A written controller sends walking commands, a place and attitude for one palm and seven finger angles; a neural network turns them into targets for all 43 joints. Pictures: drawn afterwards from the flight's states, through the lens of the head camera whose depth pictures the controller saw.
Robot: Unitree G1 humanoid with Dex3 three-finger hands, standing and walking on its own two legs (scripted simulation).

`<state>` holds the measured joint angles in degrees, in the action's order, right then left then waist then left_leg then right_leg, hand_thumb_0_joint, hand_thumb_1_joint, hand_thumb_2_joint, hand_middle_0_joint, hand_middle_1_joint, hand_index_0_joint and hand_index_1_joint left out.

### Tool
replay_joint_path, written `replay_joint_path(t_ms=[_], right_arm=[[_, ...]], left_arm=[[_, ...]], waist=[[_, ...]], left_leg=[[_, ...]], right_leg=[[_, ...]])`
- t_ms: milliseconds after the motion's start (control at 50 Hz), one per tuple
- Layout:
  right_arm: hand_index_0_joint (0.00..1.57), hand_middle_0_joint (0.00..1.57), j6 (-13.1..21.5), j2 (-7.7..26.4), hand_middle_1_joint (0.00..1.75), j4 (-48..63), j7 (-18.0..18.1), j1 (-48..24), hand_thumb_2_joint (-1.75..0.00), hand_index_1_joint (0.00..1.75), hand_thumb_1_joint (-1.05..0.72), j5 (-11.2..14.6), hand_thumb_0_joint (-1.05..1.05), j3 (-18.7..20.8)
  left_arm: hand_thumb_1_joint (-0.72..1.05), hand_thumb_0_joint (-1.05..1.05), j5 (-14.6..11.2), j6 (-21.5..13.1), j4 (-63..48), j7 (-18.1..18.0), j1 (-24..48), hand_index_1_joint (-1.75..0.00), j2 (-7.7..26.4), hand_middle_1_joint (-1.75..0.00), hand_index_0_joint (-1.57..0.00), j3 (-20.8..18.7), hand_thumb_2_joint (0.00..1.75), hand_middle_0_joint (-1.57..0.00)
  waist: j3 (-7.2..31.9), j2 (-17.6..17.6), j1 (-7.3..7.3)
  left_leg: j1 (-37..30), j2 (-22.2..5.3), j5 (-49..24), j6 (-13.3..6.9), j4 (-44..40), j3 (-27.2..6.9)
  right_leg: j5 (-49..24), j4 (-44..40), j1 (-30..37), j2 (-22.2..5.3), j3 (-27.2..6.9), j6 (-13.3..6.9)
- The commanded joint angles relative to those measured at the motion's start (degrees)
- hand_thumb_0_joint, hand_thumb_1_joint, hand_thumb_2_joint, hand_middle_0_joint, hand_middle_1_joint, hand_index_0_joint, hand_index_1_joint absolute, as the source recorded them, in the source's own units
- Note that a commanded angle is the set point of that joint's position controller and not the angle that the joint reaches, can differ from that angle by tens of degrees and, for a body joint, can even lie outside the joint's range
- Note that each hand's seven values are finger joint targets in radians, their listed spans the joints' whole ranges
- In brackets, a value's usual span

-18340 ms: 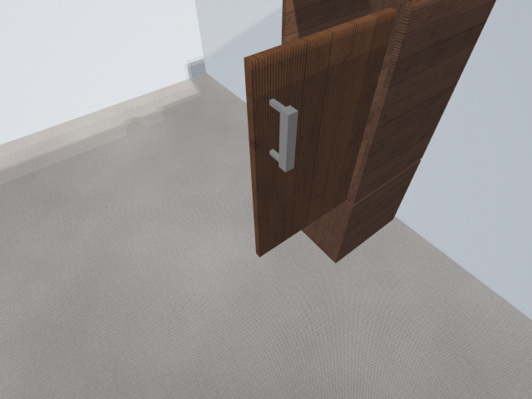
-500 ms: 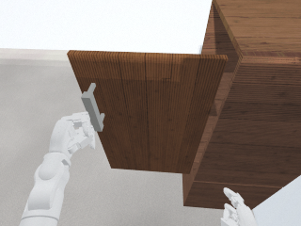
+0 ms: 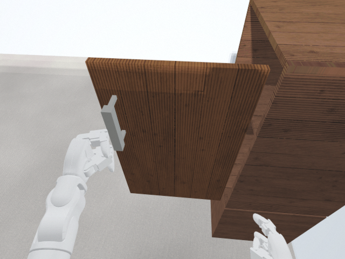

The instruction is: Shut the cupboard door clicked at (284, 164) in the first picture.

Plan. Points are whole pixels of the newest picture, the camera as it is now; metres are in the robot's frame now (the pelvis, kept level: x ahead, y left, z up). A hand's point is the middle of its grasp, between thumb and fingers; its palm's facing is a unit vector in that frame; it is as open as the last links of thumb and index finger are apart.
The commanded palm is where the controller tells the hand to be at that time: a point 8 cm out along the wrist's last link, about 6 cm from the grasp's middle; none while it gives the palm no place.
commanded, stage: push the door shut along its arc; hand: left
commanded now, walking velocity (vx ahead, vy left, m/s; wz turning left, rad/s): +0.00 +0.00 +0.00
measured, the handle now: (116, 123) +0.40 +0.17 +0.11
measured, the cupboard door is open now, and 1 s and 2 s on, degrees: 90 71 55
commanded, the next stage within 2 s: pull the fist back off the door in 1.80 s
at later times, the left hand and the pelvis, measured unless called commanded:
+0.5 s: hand (118, 138) +0.35 +0.15 +0.11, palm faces -0.11 -0.99 -0.07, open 3.6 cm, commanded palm +0.35 +0.18 +0.11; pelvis -0.01 +0.00 +0.00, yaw +1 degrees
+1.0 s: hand (138, 118) +0.42 +0.12 +0.11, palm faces -0.26 -0.97 -0.04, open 3.4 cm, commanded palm +0.42 +0.16 +0.11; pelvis -0.01 +0.00 -0.01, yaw +1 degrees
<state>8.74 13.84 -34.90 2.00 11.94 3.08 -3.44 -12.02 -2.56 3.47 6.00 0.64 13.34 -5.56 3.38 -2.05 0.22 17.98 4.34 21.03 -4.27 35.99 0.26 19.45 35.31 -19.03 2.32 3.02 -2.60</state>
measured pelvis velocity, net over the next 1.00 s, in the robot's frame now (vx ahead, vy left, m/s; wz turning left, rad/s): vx -0.01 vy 0.00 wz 0.02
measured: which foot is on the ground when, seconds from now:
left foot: down 0.00-1.00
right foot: down 0.00-1.00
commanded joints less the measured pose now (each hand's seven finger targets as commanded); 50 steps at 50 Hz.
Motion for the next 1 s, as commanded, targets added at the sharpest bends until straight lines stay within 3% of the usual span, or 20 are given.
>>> replay_joint_path(t_ms=[0, 40, 80, 140, 220, 240, 320, 400, 420, 460, 540, 560, 640, 760, 780, 820, 840, 900, 960, 980], right_arm=[[0.2, 0.2, 2.5, 7.3, 0.3, 8.4, 0.8, -4.9, -0.9, 0.3, -0.9, 0.5, 0.0, 2.9], [0.2, 0.2, 2.4, 7.8, 0.3, 7.9, 1.1, -4.6, -0.9, 0.3, -0.9, 0.5, 0.0, 3.1], [0.2, 0.2, 2.4, 7.4, 0.3, 8.3, 1.0, -4.6, -0.9, 0.3, -0.9, 0.7, 0.0, 3.1], [0.2, 0.2, 2.4, 7.9, 0.3, 8.2, 0.8, -3.7, -0.9, 0.3, -0.9, 0.5, 0.0, 3.4], [0.2, 0.2, 1.9, 8.0, 0.3, 7.4, 0.8, -3.3, -0.9, 0.3, -0.9, 0.7, 0.0, 3.3], [0.2, 0.2, 1.9, 8.4, 0.3, 7.3, 0.9, -3.2, -0.9, 0.3, -0.9, 0.6, 0.0, 3.4], [0.2, 0.2, 1.6, 8.3, 0.3, 6.9, 0.9, -2.8, -0.9, 0.3, -0.9, 0.8, 0.0, 3.3], [0.2, 0.2, 1.2, 8.9, 0.3, 5.9, 1.0, -2.0, -0.9, 0.3, -0.9, 0.8, 0.0, 3.3], [0.2, 0.2, 1.1, 8.8, 0.3, 5.8, 0.9, -2.1, -0.9, 0.3, -0.9, 0.8, 0.0, 3.1], [0.2, 0.2, 0.8, 9.2, 0.3, 5.2, 1.1, -1.5, -0.9, 0.3, -0.9, 0.8, 0.0, 3.3], [0.2, 0.2, 0.5, 9.6, 0.3, 4.5, 1.0, -0.4, -0.9, 0.3, -0.9, 0.7, 0.0, 3.5], [0.2, 0.2, 0.6, 9.5, 0.3, 4.7, 0.8, -0.1, -0.9, 0.3, -0.9, 0.8, 0.0, 3.4], [0.2, 0.2, 0.2, 10.2, 0.3, 3.4, 0.8, 1.9, -0.9, 0.3, -0.9, 0.5, 0.0, 3.7], [0.2, 0.2, -0.1, 10.6, 0.3, 3.0, 0.3, 3.8, -0.9, 0.3, -0.9, 0.4, 0.0, 4.1], [0.2, 0.2, -0.4, 10.9, 0.3, 2.8, 0.4, 4.2, -0.9, 0.3, -0.9, 0.4, 0.0, 4.0], [0.2, 0.2, -0.5, 10.7, 0.3, 2.6, 0.3, 4.5, -0.9, 0.3, -0.9, 0.5, 0.0, 3.9], [0.2, 0.2, -0.6, 10.9, 0.3, 2.1, 0.5, 4.9, -0.9, 0.3, -0.9, 0.4, 0.0, 4.1], [0.2, 0.2, -0.7, 11.2, 0.3, 1.6, 0.5, 6.3, -0.9, 0.3, -0.9, 0.2, 0.0, 4.2], [0.2, 0.2, -1.1, 11.5, 0.3, 1.6, 0.4, 7.8, -0.9, 0.3, -0.9, -0.3, 0.0, 4.4], [0.2, 0.2, -1.2, 11.3, 0.3, 1.8, 0.4, 7.8, -0.9, 0.3, -0.9, -0.3, 0.0, 4.3]], left_arm=[[0.9, 0.0, -0.8, -4.0, -9.9, 1.5, 20.6, -1.5, 7.2, -1.5, -1.3, -2.8, 0.9, -1.3], [0.9, 0.0, -0.8, -4.1, -8.0, 2.1, 23.1, -1.5, 9.7, -1.5, -1.3, -4.4, 0.9, -1.3], [0.9, 0.0, -1.0, -4.5, -8.0, 3.0, 25.0, -1.5, 7.6, -1.5, -1.3, -2.4, 0.9, -1.3], [0.9, 0.0, -1.2, -4.3, -5.3, 3.8, 24.8, -1.5, 7.9, -1.5, -1.3, -2.7, 0.9, -1.3], [0.9, 0.0, -0.9, -5.1, -2.3, 4.8, 32.7, -1.5, 6.6, -1.5, -1.3, -0.2, 0.9, -1.3], [0.9, 0.0, -0.9, -5.5, -2.1, 4.8, 33.9, -1.5, 8.2, -1.5, -1.3, -1.0, 0.9, -1.3], [0.9, 0.0, -0.4, -6.4, 0.7, 5.6, 39.5, -1.5, 6.5, -1.5, -1.3, 1.5, 0.9, -1.3], [0.9, 0.0, -0.6, -7.0, 6.4, 6.6, 43.5, -1.5, 8.2, -1.5, -1.3, 0.6, 0.9, -1.3], [0.9, 0.0, -0.7, -7.2, 7.2, 7.1, 45.9, -1.5, 6.6, -1.5, -1.3, 2.3, 0.9, -1.3], [0.9, 0.0, -0.8, -7.7, 10.4, 7.5, 48.4, -1.5, 8.3, -1.5, -1.3, 0.9, 0.9, -1.3], [0.9, 0.0, -0.7, -9.0, 15.6, 8.8, 54.0, -1.5, 9.0, -1.5, -1.3, 0.7, 0.9, -1.3], [0.9, 0.0, -0.7, -9.3, 16.8, 9.5, 54.6, -1.5, 6.8, -1.5, -1.3, 2.8, 0.9, -1.3], [0.9, 0.0, -0.9, -10.4, 23.5, 10.5, 59.2, -1.5, 9.7, -1.5, -1.3, 0.2, 0.9, -1.3], [0.9, 0.0, -1.4, -12.4, 28.3, 13.1, 62.5, -1.5, 9.0, -1.5, -1.3, 0.6, 0.9, -1.3], [0.9, 0.0, -1.3, -12.5, 30.3, 13.4, 62.8, -1.5, 10.9, -1.5, -1.3, -0.9, 0.9, -1.3], [0.9, 0.0, -1.3, -13.0, 31.9, 14.1, 67.3, -1.5, 8.2, -1.5, -1.3, 1.8, 0.9, -1.3], [0.9, 0.0, -1.1, -13.4, 32.8, 13.9, 68.4, -1.5, 9.9, -1.5, -1.3, 0.4, 0.9, -1.3], [0.9, 0.0, -1.0, -13.8, 36.3, 14.3, 70.9, -1.5, 11.2, -1.5, -1.3, -1.0, 0.9, -1.3], [0.9, 0.0, -0.7, -14.5, 37.4, 14.1, 72.3, -1.5, 15.7, -1.5, -1.3, -5.0, 0.9, -1.3], [0.9, 0.0, -0.1, -14.7, 38.2, 14.6, 72.8, -1.5, 14.4, -1.5, -1.3, -3.4, 0.9, -1.3]], waist=[[9.9, 0.8, -1.7], [10.2, 1.0, -1.75], [11.9, -1.0, -1.59], [13.1, 1.0, -1.46], [10.6, 1.3, -3.07], [11.2, 2.1, -3.03], [12.6, -0.4, -3.71], [13.1, 1.8, -4.22], [12.5, 0.8, -4.69], [12.8, 2.5, -4.99], [13.9, 1.0, -5.36], [14.7, 0.4, -5.74], [14.8, 2.3, -6.12], [18.0, 1.6, -6.55], [17.1, 2.2, -6.46], [15.5, 2.1, -7.71], [15.2, 2.3, -7.61], [17.3, 1.6, -7.94], [21.4, 2.1, -7.18], [21.2, 1.9, -7.65]], left_leg=[[-5.9, -4.6, -19.2, 3.4, -4.4, -3.9], [-6.0, -4.5, -19.3, 3.3, -4.2, -4.0], [-7.6, -4.6, -21.1, 3.7, -4.5, -4.4], [-8.3, -4.8, -24.8, 4.0, -3.9, -4.7], [-7.6, -4.7, -20.5, 3.6, -4.4, -4.8], [-7.6, -4.7, -20.2, 3.4, -4.3, -5.0], [-9.5, -4.7, -19.2, 3.7, -4.8, -5.9], [-8.7, -4.5, -17.6, 3.1, -4.7, -5.9], [-8.7, -4.3, -17.3, 3.0, -4.8, -5.9], [-8.5, -4.3, -16.7, 2.7, -4.6, -5.8], [-9.1, -4.1, -16.1, 2.7, -4.3, -6.1], [-9.8, -4.1, -17.2, 2.9, -4.2, -6.3], [-8.2, -3.7, -17.0, 2.5, -3.3, -6.0], [-9.3, -3.6, -21.1, 2.6, -1.9, -5.8], [-8.0, -3.5, -20.3, 2.5, -1.9, -5.8], [-6.9, -3.4, -18.4, 2.4, -2.0, -5.8], [-6.7, -3.4, -18.0, 2.2, -1.9, -5.9], [-6.6, -3.2, -18.3, 2.2, -1.3, -5.7], [-6.3, -3.2, -20.7, 2.1, -0.7, -5.4], [-5.5, -3.0, -20.6, 1.9, -0.4, -4.9]], right_leg=[[-16.5, -3.8, 2.3, -2.3, -1.5, 0.9], [-16.5, -4.0, 2.5, -2.3, -1.9, 0.8], [-16.9, -3.5, 2.4, -2.3, -1.5, 0.5], [-18.9, -3.3, 2.7, -2.4, -1.3, 0.6], [-16.2, -3.7, 0.2, -2.3, -1.3, 0.7], [-15.7, -3.7, 0.7, -2.4, -1.5, 0.6], [-13.5, -3.5, -1.2, -2.5, -1.4, 0.3], [-13.1, -3.8, -1.2, -2.5, -1.7, 0.3], [-12.9, -3.7, -2.1, -2.5, -1.7, 0.2], [-12.7, -3.9, -2.1, -2.5, -1.8, 0.3], [-12.0, -3.5, -3.3, -2.6, -1.7, 0.0], [-12.5, -3.1, -3.9, -2.6, -1.6, -0.1], [-13.4, -2.8, -4.1, -2.5, -1.8, -0.1], [-16.8, -1.4, -4.8, -2.3, -1.8, -0.2], [-16.6, -1.4, -4.9, -2.3, -1.9, -0.2], [-15.2, -1.3, -6.6, -2.3, -1.8, -0.1], [-14.8, -1.4, -6.7, -2.3, -1.9, -0.1], [-15.4, -0.7, -7.1, -2.1, -2.0, -0.1], [-17.9, 0.2, -4.5, -2.2, -2.4, 0.0], [-18.6, 0.3, -4.4, -2.2, -2.7, 0.2]])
